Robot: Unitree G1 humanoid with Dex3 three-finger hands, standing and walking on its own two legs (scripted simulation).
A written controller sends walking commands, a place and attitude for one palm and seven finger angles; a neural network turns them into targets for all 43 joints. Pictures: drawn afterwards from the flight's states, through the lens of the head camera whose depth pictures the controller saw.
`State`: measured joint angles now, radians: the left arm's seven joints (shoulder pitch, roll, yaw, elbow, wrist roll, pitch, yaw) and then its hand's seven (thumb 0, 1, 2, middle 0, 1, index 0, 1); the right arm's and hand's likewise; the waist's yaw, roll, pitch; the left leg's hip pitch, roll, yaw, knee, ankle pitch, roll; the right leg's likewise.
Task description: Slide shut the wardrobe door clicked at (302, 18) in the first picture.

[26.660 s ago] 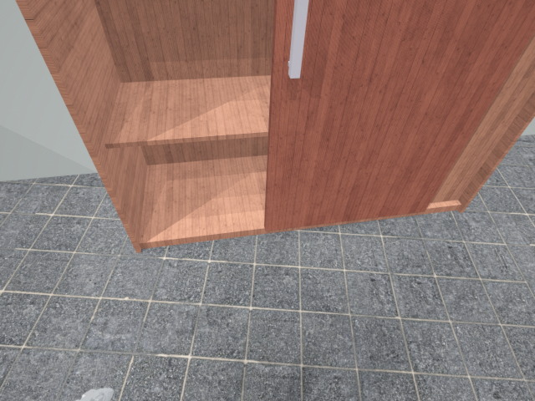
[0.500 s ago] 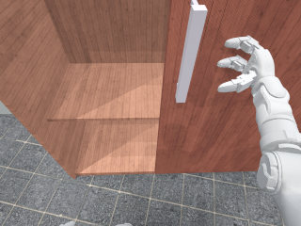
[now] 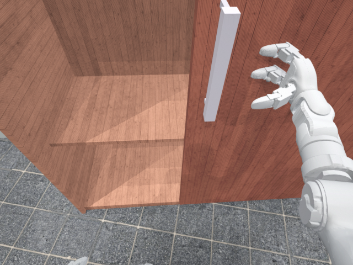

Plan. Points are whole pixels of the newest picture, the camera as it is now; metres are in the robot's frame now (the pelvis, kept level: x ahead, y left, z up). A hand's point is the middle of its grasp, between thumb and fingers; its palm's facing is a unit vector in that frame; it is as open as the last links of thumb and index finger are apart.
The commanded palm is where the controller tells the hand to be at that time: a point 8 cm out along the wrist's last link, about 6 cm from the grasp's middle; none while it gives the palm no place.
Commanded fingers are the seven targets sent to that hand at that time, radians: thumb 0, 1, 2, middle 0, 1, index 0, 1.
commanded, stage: move the hooked fingers beside the handle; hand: right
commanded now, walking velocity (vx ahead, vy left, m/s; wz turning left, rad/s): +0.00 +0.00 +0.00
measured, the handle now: (215, 69) +0.49 -0.02 +0.20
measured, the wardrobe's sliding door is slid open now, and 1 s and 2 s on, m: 0.52 0.52 0.52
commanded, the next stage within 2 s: none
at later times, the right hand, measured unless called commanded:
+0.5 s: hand (266, 79) +0.47 -0.13 +0.19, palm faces -0.14 +0.99 -0.03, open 13.5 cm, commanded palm +0.48 -0.16 +0.18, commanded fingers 0.00 0.50 -0.30 0.30 1.20 0.30 1.20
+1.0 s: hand (264, 80) +0.47 -0.12 +0.19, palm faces -0.11 +0.99 -0.03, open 13.7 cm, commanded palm +0.47 -0.15 +0.19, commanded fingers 0.00 0.50 -0.30 0.30 1.20 0.30 1.20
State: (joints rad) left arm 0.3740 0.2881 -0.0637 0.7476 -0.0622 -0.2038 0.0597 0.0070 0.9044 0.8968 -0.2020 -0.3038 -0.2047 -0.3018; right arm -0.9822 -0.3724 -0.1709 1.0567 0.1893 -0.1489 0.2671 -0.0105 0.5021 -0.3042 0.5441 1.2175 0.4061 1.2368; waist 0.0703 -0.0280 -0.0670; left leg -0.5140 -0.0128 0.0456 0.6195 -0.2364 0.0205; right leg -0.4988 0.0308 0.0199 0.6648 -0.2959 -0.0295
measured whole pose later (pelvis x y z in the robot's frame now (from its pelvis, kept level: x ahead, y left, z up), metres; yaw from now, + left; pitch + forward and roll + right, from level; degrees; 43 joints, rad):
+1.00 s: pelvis +0.03 +0.00 +0.01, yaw -1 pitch +4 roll +0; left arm 0.33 0.27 -0.05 0.77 -0.05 -0.22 0.04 0.01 0.91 0.90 -0.20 -0.30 -0.20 -0.30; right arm -0.86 -0.27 -0.11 0.92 0.22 -0.15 0.18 -0.01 0.50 -0.30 0.45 1.23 0.32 1.30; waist 0.03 -0.05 -0.05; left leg -0.38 0.00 0.06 0.58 -0.27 0.02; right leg -0.36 0.05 0.04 0.60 -0.30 -0.03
